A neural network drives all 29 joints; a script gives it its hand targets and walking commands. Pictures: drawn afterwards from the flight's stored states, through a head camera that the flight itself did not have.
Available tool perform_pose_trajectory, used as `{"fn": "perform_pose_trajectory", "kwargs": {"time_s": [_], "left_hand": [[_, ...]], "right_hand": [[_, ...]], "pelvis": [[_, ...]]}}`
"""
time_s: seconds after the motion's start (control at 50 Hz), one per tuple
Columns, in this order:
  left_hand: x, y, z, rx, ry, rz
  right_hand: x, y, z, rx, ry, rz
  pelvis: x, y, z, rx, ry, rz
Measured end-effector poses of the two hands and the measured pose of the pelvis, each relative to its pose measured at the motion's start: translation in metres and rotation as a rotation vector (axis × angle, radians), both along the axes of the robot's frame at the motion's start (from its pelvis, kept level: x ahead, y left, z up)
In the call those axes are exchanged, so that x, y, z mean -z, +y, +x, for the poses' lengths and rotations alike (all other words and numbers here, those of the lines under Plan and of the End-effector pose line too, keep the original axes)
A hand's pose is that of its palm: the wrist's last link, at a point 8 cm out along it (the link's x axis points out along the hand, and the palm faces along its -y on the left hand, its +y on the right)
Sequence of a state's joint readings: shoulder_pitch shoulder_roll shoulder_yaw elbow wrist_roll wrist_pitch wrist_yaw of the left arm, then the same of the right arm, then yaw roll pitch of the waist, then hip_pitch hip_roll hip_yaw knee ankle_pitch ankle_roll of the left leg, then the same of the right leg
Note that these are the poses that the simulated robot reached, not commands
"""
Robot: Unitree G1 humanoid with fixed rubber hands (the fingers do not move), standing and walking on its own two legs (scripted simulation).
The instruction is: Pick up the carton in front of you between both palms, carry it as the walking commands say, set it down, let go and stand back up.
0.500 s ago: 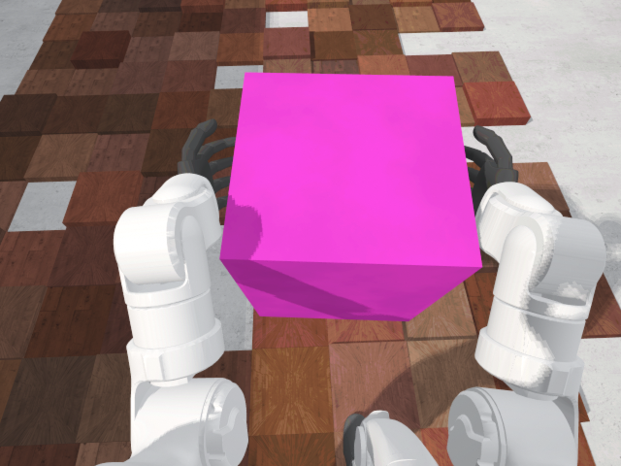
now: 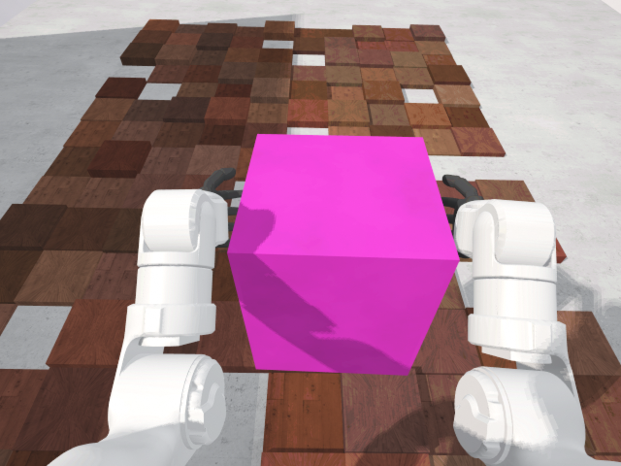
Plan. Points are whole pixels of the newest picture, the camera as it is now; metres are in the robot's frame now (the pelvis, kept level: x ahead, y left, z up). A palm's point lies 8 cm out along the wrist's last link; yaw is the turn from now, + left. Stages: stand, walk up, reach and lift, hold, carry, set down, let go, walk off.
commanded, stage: carry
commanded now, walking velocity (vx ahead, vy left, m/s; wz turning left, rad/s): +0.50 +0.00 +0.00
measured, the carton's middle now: (335, 259) +0.38 +0.00 +0.07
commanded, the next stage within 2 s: none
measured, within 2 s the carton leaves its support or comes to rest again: neither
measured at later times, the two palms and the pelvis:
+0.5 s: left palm (230, 117) +0.66 +0.17 +0.10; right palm (400, 108) +0.69 -0.13 +0.11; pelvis +0.31 -0.01 +0.02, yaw +1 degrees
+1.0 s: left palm (259, 21) +0.98 +0.15 +0.14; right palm (394, 32) +0.96 -0.15 +0.13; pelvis +0.61 +0.02 +0.01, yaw +0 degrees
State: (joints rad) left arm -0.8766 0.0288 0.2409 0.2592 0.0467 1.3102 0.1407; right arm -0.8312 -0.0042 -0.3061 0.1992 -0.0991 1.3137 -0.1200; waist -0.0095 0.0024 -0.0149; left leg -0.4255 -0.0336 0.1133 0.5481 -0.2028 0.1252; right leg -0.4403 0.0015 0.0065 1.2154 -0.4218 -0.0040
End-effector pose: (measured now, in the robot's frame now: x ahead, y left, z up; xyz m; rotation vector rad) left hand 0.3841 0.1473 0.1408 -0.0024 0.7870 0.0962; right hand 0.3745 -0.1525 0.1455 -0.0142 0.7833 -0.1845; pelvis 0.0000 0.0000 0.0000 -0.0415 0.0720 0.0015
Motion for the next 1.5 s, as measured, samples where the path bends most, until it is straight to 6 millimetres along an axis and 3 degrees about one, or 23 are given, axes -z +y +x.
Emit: {"fn": "perform_pose_trajectory", "kwargs": {"time_s": [0.08,0.16,0.3,0.38,0.46,0.54,0.7,0.78,0.9,1.06,1.16,1.26,1.38,1.5], "left_hand": [[0.020,-0.009,0.045,0.031,0.058,-0.005],[0.029,-0.012,0.091,0.020,0.035,-0.027],[0.030,-0.011,0.180,-0.027,-0.070,-0.039],[0.035,-0.009,0.229,-0.042,-0.054,0.009],[0.041,0.010,0.258,-0.093,-0.002,0.023],[0.030,0.034,0.291,-0.146,-0.022,0.025],[0.000,0.068,0.406,-0.121,-0.147,0.003],[0.004,0.061,0.459,-0.062,-0.066,0.006],[0.008,0.028,0.531,0.028,0.003,0.016],[0.003,-0.009,0.632,0.014,-0.064,0.045],[0.009,-0.001,0.672,-0.043,-0.021,0.064],[-0.013,0.014,0.726,-0.109,-0.085,0.054],[-0.040,0.027,0.815,-0.120,-0.181,0.032],[-0.035,0.031,0.922,-0.051,-0.180,-0.003]], "right_hand": [[0.022,-0.009,0.032,0.047,0.057,0.011],[0.030,-0.011,0.075,0.066,0.030,0.018],[0.028,-0.011,0.178,0.032,-0.074,0.027],[0.040,-0.009,0.240,0.002,-0.056,0.056],[0.042,0.010,0.291,-0.071,-0.004,0.046],[0.032,0.036,0.340,-0.122,-0.022,0.054],[0.003,0.068,0.439,-0.111,-0.147,0.017],[0.011,0.062,0.472,-0.077,-0.066,-0.023],[0.016,0.029,0.518,-0.007,0.005,-0.026],[0.017,-0.008,0.627,-0.001,-0.064,0.027],[0.019,-0.001,0.694,-0.062,-0.022,0.044],[-0.002,0.015,0.763,-0.103,-0.086,0.062],[-0.030,0.028,0.850,-0.093,-0.182,0.068],[-0.036,0.031,0.938,-0.052,-0.181,-0.003]], "pelvis": [[-0.011,0.008,0.043,0.002,0.012,-0.015],[-0.015,0.010,0.089,0.001,0.023,-0.018],[-0.005,0.000,0.189,-0.012,0.032,0.001],[-0.004,-0.004,0.248,-0.027,0.018,-0.039],[-0.018,-0.008,0.290,-0.024,0.024,-0.010],[-0.026,-0.003,0.334,-0.021,0.029,0.012],[-0.005,0.029,0.443,-0.027,0.006,0.044],[-0.010,0.038,0.486,-0.014,0.023,0.049],[-0.022,0.037,0.548,-0.007,0.036,0.047],[-0.005,0.012,0.648,0.007,0.026,0.041],[-0.015,0.000,0.700,0.013,0.032,0.057],[-0.022,-0.005,0.752,0.013,0.040,0.072],[-0.014,0.000,0.835,0.014,0.037,0.044],[0.011,0.011,0.934,0.007,-0.005,0.031]]}}
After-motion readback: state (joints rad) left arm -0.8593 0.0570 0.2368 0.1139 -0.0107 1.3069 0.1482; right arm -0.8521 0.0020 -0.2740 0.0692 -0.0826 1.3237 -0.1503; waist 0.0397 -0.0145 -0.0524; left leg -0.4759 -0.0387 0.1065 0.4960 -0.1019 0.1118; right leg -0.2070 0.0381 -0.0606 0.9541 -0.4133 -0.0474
